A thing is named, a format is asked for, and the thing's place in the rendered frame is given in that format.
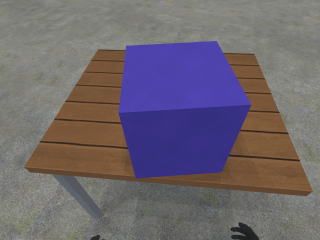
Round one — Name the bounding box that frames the robot right hand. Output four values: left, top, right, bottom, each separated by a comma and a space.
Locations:
230, 222, 260, 240

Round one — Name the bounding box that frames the table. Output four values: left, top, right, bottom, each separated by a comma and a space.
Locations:
24, 49, 313, 219

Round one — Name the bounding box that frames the carton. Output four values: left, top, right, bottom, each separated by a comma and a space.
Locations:
118, 41, 251, 179

